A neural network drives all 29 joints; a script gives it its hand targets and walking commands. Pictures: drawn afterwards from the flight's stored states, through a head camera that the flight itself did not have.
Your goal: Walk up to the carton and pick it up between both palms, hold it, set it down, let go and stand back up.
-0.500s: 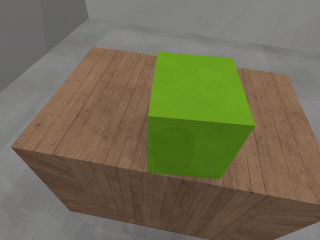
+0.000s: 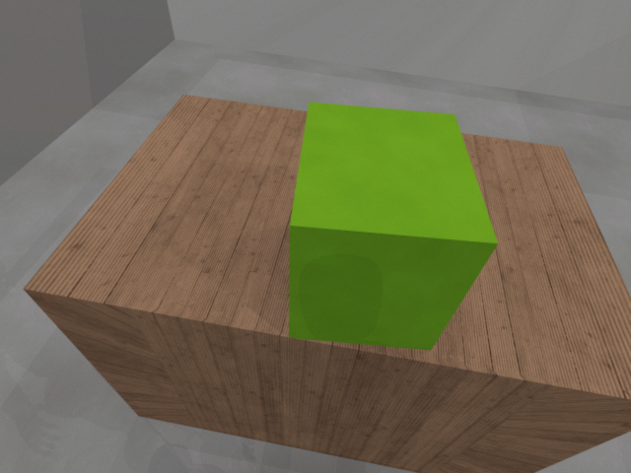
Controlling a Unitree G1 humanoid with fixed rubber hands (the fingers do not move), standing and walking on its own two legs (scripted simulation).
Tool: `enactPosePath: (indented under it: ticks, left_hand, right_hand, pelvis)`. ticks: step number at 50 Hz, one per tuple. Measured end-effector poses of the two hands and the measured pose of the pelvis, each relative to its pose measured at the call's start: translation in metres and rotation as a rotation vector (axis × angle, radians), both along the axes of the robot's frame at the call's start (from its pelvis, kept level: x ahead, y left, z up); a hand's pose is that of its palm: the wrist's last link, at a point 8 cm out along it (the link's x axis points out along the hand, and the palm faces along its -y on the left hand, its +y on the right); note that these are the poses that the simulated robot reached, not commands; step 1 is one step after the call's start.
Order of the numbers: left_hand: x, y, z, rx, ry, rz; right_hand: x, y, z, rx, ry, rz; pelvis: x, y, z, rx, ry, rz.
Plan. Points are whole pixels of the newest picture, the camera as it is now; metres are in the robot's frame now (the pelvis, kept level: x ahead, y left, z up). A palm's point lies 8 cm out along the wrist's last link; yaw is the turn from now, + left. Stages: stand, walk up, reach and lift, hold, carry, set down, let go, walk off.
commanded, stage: stand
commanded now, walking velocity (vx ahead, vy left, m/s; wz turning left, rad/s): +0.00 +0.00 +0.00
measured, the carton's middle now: (370, 227) +0.47 -0.09 +0.03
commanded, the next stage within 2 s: none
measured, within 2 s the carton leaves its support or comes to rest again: neither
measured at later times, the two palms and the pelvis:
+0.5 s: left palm out of the picture -0.05 +0.21 -0.15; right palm out of the picture -0.01 -0.21 -0.15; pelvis +0.00 +0.00 +0.00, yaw +0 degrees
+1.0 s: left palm out of the picture -0.05 +0.21 -0.15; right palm out of the picture +0.00 -0.22 -0.14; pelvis +0.00 -0.01 +0.00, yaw +0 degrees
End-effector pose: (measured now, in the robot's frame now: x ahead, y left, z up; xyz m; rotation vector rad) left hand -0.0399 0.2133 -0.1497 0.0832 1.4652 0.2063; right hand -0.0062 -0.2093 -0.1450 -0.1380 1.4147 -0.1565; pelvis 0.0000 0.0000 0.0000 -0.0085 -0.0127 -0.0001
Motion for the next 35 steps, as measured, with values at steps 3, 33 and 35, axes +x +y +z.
enactPosePath:
  ticks: [3, 33, 35]
  left_hand:
    - [-0.006, 0.002, 0.001, 0.003, 0.016, 0.003]
    - [-0.01, -0.005, 0.003, 0.004, 0.019, 0.015]
    - [-0.009, -0.006, 0.003, 0.006, 0.012, 0.016]
  right_hand:
    - [-0.003, -0.001, 0.0, -0.003, 0.004, -0.002]
    - [0.009, -0.01, -0.001, -0.004, -0.023, 0.016]
    - [0.01, -0.008, -0.002, 0.0, -0.024, 0.012]
  pelvis:
    - [0.0, -0.001, 0.0, 0.001, 0.005, -0.004]
    - [0.003, -0.005, -0.001, -0.002, 0.003, 0.006]
    - [0.003, -0.005, 0.0, -0.002, 0.001, 0.006]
